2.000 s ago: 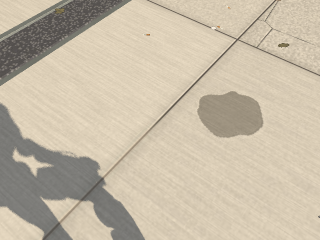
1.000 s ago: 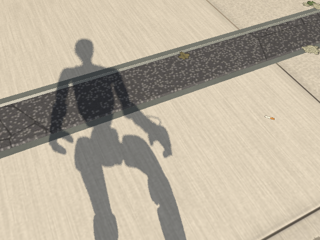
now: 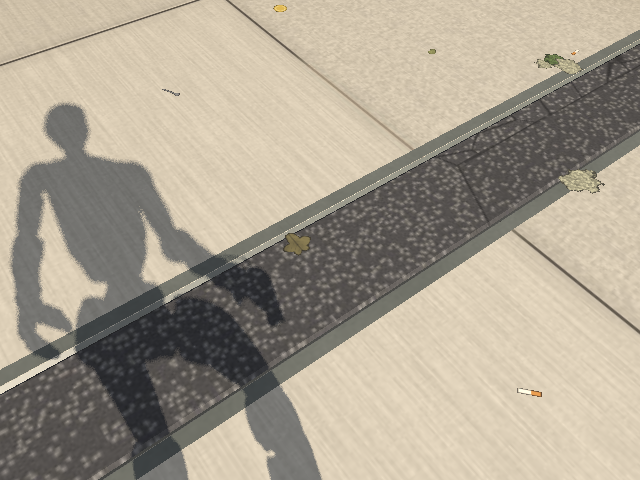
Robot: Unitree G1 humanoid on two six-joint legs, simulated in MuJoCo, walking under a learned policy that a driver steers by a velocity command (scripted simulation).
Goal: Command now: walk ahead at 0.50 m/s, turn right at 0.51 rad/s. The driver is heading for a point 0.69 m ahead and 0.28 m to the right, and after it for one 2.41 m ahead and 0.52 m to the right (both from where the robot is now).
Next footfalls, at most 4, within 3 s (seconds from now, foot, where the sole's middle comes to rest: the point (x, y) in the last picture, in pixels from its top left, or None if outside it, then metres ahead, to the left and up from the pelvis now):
0.34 right None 0.32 -0.17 -0.78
0.84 left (365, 399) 0.66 -0.09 -0.78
1.24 right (496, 403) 0.65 -0.38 -0.78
1.62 left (380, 371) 0.73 -0.13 -0.78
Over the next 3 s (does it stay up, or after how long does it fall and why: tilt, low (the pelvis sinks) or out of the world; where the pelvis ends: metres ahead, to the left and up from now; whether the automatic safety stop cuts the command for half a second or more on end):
stays up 0.67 -0.19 0.00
